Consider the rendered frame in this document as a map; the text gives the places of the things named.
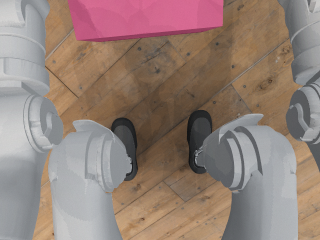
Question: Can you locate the robot right upper arm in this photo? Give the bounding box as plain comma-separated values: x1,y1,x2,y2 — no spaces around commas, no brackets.
285,82,320,172

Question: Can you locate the carton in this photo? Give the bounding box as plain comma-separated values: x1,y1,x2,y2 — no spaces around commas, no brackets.
67,0,224,42

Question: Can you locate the left robot forearm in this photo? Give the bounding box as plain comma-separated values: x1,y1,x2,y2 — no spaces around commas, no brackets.
0,0,50,97

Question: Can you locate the right robot forearm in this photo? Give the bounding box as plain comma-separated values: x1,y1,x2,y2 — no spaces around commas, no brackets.
277,0,320,86

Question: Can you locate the robot left upper arm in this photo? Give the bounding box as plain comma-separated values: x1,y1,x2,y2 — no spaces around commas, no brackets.
0,93,64,240

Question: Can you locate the right robot shin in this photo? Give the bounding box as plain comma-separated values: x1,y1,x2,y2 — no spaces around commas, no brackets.
194,113,297,182

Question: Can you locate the robot right thigh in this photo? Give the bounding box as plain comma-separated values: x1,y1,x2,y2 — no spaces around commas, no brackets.
214,125,298,240

